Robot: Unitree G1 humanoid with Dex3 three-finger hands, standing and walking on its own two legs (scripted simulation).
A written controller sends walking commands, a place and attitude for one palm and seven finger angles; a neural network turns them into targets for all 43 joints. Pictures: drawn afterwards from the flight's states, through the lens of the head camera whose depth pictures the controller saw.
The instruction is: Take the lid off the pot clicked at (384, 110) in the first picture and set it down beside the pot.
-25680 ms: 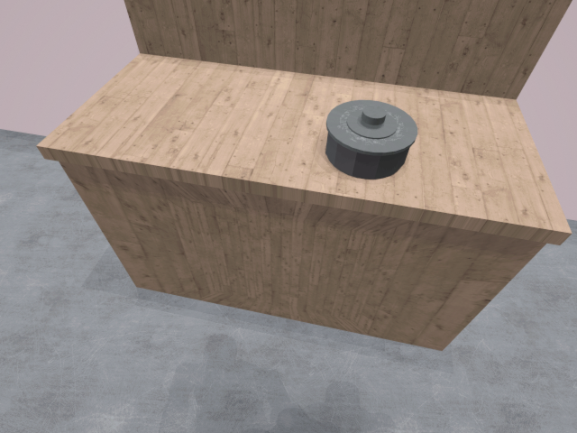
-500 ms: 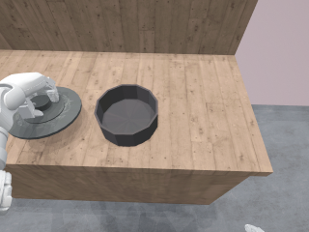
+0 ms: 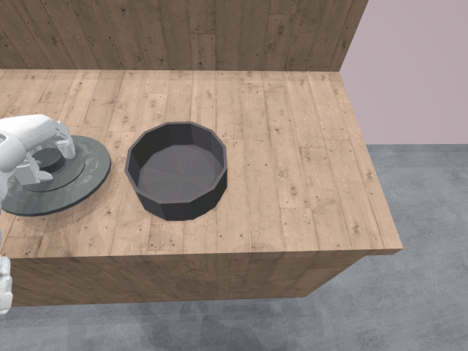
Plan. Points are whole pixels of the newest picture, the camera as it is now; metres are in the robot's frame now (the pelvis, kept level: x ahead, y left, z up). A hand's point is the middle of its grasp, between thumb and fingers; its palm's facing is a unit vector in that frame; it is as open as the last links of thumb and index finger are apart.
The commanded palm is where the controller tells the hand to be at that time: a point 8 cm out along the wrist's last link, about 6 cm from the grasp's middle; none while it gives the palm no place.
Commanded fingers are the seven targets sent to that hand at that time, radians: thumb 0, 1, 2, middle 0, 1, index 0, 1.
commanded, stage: lower the lid onto the table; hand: left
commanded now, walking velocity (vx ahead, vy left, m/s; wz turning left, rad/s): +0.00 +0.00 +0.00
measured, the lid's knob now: (47, 160) +0.44 +0.34 +0.03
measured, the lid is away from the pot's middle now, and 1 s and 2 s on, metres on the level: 0.23 0.24 0.24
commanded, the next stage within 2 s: open the fingers wide in 0.60 s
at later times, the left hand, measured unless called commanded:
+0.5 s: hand (40, 174) +0.41 +0.34 +0.03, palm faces -0.49 -0.09 -0.87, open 7.9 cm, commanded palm +0.44 +0.33 +0.08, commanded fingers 0.00 0.55 1.08 -0.87 -0.97 -0.88 -0.97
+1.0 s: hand (42, 182) +0.40 +0.34 +0.02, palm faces -0.46 -0.08 -0.88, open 7.9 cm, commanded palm +0.42 +0.33 +0.07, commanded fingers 0.00 0.34 0.87 -0.65 -0.95 -0.66 -0.95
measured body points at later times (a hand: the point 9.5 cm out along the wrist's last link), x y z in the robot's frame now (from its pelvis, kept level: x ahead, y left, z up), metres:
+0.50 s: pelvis +0.00 +0.00 -0.01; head +0.09 +0.02 +0.43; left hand +0.43 +0.34 +0.08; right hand +0.05 -0.28 -0.13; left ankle -0.02 +0.07 -0.73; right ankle -0.01 -0.16 -0.73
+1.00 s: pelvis -0.01 +0.00 -0.01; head +0.08 +0.02 +0.43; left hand +0.42 +0.34 +0.07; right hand +0.02 -0.28 -0.13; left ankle -0.02 +0.07 -0.73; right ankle -0.01 -0.16 -0.73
